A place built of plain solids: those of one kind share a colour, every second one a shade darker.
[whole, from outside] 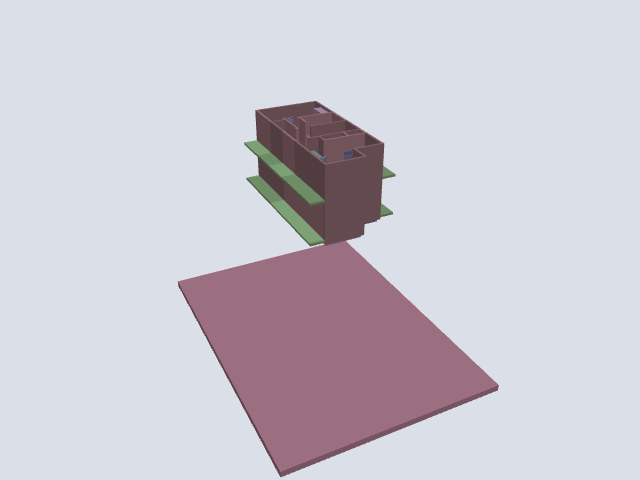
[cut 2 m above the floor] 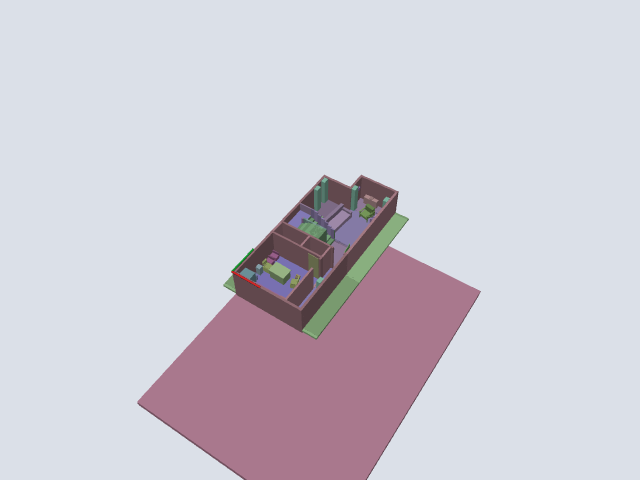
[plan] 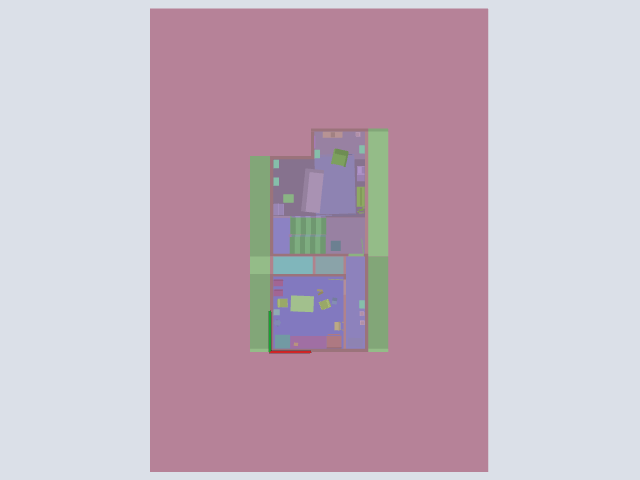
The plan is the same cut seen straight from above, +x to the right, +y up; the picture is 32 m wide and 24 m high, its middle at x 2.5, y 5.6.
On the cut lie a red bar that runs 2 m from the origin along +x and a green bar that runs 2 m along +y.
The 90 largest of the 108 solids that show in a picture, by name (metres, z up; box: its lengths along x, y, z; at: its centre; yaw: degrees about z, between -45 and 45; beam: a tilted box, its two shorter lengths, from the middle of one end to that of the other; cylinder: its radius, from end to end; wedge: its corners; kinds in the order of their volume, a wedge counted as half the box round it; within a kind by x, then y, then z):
{
 "under_1": {"box": [16.91, 23.18, 0.5], "at": [2.46, 5.59, -11.82]},
 "wall_1": {"box": [0.16, 2.61, 2.31], "at": [0.08, 1.47, 3.98]},
 "wall_2": {"box": [0.16, 3.61, 2.82], "at": [0.08, 1.97, 1.11]},
 "wall_3": {"box": [0.16, 1.88, 2.31], "at": [0.08, 3.84, 3.98]},
 "wall_4": {"box": [0.16, 0.88, 2.82], "at": [0.08, 4.34, 1.11]},
 "wall_5": {"box": [0.16, 1.81, 2.31], "at": [0.08, 5.82, 3.98]},
 "wall_6": {"box": [0.16, 4.73, 2.82], "at": [0.08, 7.28, 1.11]},
 "wall_7": {"box": [0.16, 2.0, 2.31], "at": [0.08, 8.64, 3.98]},
 "wall_8": {"box": [2.21, 0.16, 5.43], "at": [1.1, 9.72, 2.42]},
 "wall_9": {"box": [2.79, 0.13, 2.31], "at": [1.4, 4.84, 3.98]},
 "wall_10": {"box": [2.87, 0.13, 2.31], "at": [1.44, 2.83, 3.98]},
 "wall_11": {"box": [3.19, 0.13, 2.31], "at": [1.59, 7.58, 3.98]},
 "wall_12": {"box": [3.8, 0.13, 2.82], "at": [1.9, 3.83, 1.11]},
 "wall_13": {"box": [3.93, 0.13, 2.82], "at": [1.97, 4.84, 1.11]},
 "wall_14": {"box": [3.93, 0.13, 2.31], "at": [1.97, 6.79, 3.98]},
 "wall_15": {"box": [0.16, 1.22, 5.43], "at": [2.13, 10.41, 2.42]},
 "wall_16": {"box": [0.13, 0.88, 2.82], "at": [2.21, 4.34, 1.11]},
 "wall_17": {"box": [4.91, 0.16, 5.43], "at": [2.46, 0.08, 2.42]},
 "wall_18": {"box": [0.13, 1.06, 2.31], "at": [2.73, 3.43, 3.98]},
 "wall_19": {"box": [0.13, 0.66, 2.31], "at": [3.12, 7.18, 3.98]},
 "wall_20": {"box": [2.86, 0.16, 5.43], "at": [3.48, 11.1, 2.42]},
 "wall_21": {"box": [0.13, 2.7, 2.82], "at": [3.73, 1.51, 1.11]},
 "wall_22": {"box": [0.13, 0.15, 2.82], "at": [3.73, 3.69, 1.11]},
 "wall_23": {"box": [0.13, 0.88, 2.82], "at": [3.73, 4.34, 1.11]},
 "wall_24": {"box": [0.13, 1.88, 2.31], "at": [3.75, 3.84, 3.98]},
 "wall_25": {"box": [0.24, 0.13, 2.31], "at": [3.81, 4.84, 3.98]},
 "wall_26": {"box": [1.28, 0.13, 2.31], "at": [4.27, 2.83, 3.98]},
 "wall_27": {"box": [0.22, 0.13, 5.43], "at": [4.8, 4.84, 2.42]},
 "wall_28": {"box": [0.16, 2.61, 2.31], "at": [4.83, 1.47, 3.98]},
 "wall_29": {"box": [0.16, 4.62, 2.82], "at": [4.83, 2.47, 1.11]},
 "wall_30": {"box": [0.16, 1.88, 2.31], "at": [4.83, 3.84, 3.98]},
 "wall_31": {"box": [0.16, 1.81, 2.31], "at": [4.83, 5.82, 3.98]},
 "wall_32": {"box": [0.16, 6.11, 2.82], "at": [4.83, 7.96, 1.11]},
 "wall_33": {"box": [0.16, 4.17, 2.31], "at": [4.83, 8.94, 3.98]},
 "stair_1": {"box": [0.28, 0.85, 1.53], "at": [1.15, 6.29, 0.47]},
 "stair_2": {"box": [0.53, 0.85, 1.36], "at": [1.28, 6.29, 0.38]},
 "stair_3": {"box": [0.79, 0.85, 1.18], "at": [1.41, 6.29, 0.29]},
 "stair_4": {"box": [1.04, 0.85, 1.0], "at": [1.53, 6.29, 0.2]},
 "stair_5": {"box": [1.29, 0.85, 0.83], "at": [1.66, 6.29, 0.11]},
 "stair_6": {"box": [1.55, 0.85, 0.65], "at": [1.79, 6.29, 0.03]},
 "stair_7": {"box": [1.8, 0.85, 1.89], "at": [1.89, 5.33, 0.64]},
 "stair_8": {"box": [1.8, 0.85, 0.48], "at": [1.91, 6.29, -0.06]},
 "stair_9": {"box": [1.55, 0.85, 2.06], "at": [2.02, 5.33, 0.73]},
 "stair_10": {"box": [1.29, 0.85, 2.24], "at": [2.14, 5.33, 0.82]},
 "stair_11": {"box": [1.04, 0.85, 2.41], "at": [2.27, 5.33, 0.91]},
 "stair_12": {"box": [0.79, 0.85, 2.59], "at": [2.4, 5.33, 1.0]},
 "stair_13": {"box": [0.53, 0.85, 2.77], "at": [2.52, 5.33, 1.08]},
 "stair_14": {"box": [0.28, 0.85, 2.94], "at": [2.65, 5.33, 1.17]},
 "floor_living_1": {"box": [4.59, 2.92, 0.5], "at": [2.46, 8.18, -0.25]},
 "floor_living_2": {"box": [2.54, 1.38, 0.5], "at": [3.48, 10.33, -0.25]},
 "floor_living_3": {"box": [1.96, 1.81, 0.5], "at": [3.77, 5.82, -0.25]},
 "floor_kitchen_1": {"box": [3.51, 3.61, 0.5], "at": [1.92, 1.97, -0.25]},
 "upper_floor_next_1": {"box": [1.0, 3.61, 0.16], "at": [-0.5, 1.97, -0.08]},
 "upper_floor_next_2": {"box": [1.0, 0.88, 0.16], "at": [-0.5, 4.34, -0.08]},
 "upper_floor_next_3": {"box": [1.0, 4.73, 0.16], "at": [-0.5, 7.28, -0.08]},
 "upper_floor_next_4": {"box": [1.0, 2.0, 0.16], "at": [-0.5, 8.64, 2.74]},
 "upper_floor_next_5": {"box": [1.0, 2.61, 0.16], "at": [5.41, 1.47, 2.74]},
 "upper_floor_next_6": {"box": [1.0, 4.62, 0.16], "at": [5.41, 2.47, -0.08]},
 "upper_floor_next_7": {"box": [1.0, 1.88, 0.16], "at": [5.41, 3.84, 2.74]},
 "upper_floor_next_8": {"box": [1.0, 1.81, 0.16], "at": [5.41, 5.82, 2.74]},
 "upper_floor_next_9": {"box": [1.0, 6.11, 0.16], "at": [5.41, 7.96, -0.08]},
 "upper_floor_next_10": {"box": [1.0, 4.17, 0.16], "at": [5.41, 8.94, 2.74]},
 "stair_landing_1": {"box": [0.85, 1.81, 1.71], "at": [0.59, 5.81, 0.55]},
 "floor_hall_1": {"box": [0.95, 4.62, 0.5], "at": [4.28, 2.47, -0.25]},
 "fixture_wardrobe_bedroom_1": {"box": [0.6, 1.4, 2.2], "at": [0.46, 1.77, 3.87]},
 "wardrobe_1": {"box": [0.6, 1.26, 2.0], "at": [4.44, 8.82, 3.82]},
 "billy_1": {"box": [0.28, 0.42, 2.02], "at": [0.31, 8.52, 1.01]},
 "billy_2": {"box": [0.28, 0.42, 2.02], "at": [0.31, 9.4, 1.01]},
 "billy_3": {"box": [0.28, 0.42, 2.02], "at": [2.36, 9.9, 1.01]},
 "billy_4": {"box": [0.28, 0.42, 2.02], "at": [4.6, 2.38, 1.01]},
 "billy_5": {"box": [0.28, 0.42, 2.02], "at": [4.6, 10.13, 1.01]},
 "fridge_1": {"box": [0.75, 0.7, 1.72], "at": [0.63, 0.52, 0.86]},
 "floor_larder_1": {"box": [1.98, 0.88, 0.5], "at": [1.15, 4.34, -0.25]},
 "sofa_1": {"box": [0.23, 2.16, 0.39], "at": [1.77, 8.1, 0.65], "yaw": -5.9},
 "sofa_2": {"box": [0.93, 2.16, 0.34], "at": [2.13, 8.06, 0.28], "yaw": -5.9},
 "floor_coats_1": {"box": [1.4, 0.88, 0.5], "at": [2.97, 4.34, -0.25]},
 "kitchen_table_1": {"box": [1.06, 0.71, 0.72], "at": [1.61, 2.41, 0.36], "yaw": -2.3},
 "range_cooker_1": {"box": [0.76, 0.65, 0.94], "at": [3.2, 0.49, 0.47]},
 "rug_1": {"box": [2.0, 2.9, 0.08], "at": [3.26, 8.35, -0.03], "yaw": 1.5},
 "tv_board_1": {"box": [0.4, 1.0, 0.48], "at": [4.54, 7.76, 0.24]},
 "stair_landO_pan_1": {"box": [0.85, 0.08, 2.66], "at": [0.59, 6.76, 1.03]},
 "toy_shelf_1": {"box": [1.0, 0.3, 0.6], "at": [3.13, 10.86, 0.3]},
 "armchair_frame_1": {"box": [0.63, 0.74, 0.18], "at": [3.5, 9.71, 0.32], "yaw": -12.5},
 "armchair_frame_2": {"box": [0.62, 0.26, 0.41], "at": [3.56, 9.99, 0.61], "yaw": -12.5},
 "recycling_crate_1": {"box": [0.48, 0.36, 0.28], "at": [0.41, 2.96, 0.14]},
 "recycling_crate_2": {"box": [0.48, 0.36, 0.28], "at": [0.41, 3.46, 0.14]},
 "trunk_1": {"box": [0.52, 0.43, 0.31], "at": [0.93, 7.67, 0.15], "yaw": -0.7},
 "kitchen_bin_1": {"box": [0.31, 0.31, 0.65], "at": [0.33, 1.99, 0.33]},
 "leaf_kitchen_door_1": {"box": [0.76, 0.035, 2.04], "at": [3.29, 3.62, 1.02], "yaw": -3.0},
 "floor_gap_kitchen_door_1": {"box": [0.13, 0.76, 0.5], "at": [3.73, 3.24, -0.25]}
}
